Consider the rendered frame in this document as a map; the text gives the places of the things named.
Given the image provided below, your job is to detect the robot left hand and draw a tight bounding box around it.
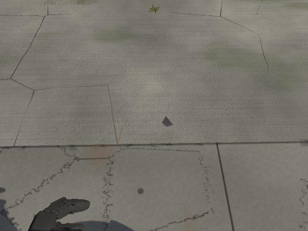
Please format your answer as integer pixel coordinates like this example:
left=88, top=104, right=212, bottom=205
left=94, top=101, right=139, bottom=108
left=28, top=197, right=90, bottom=231

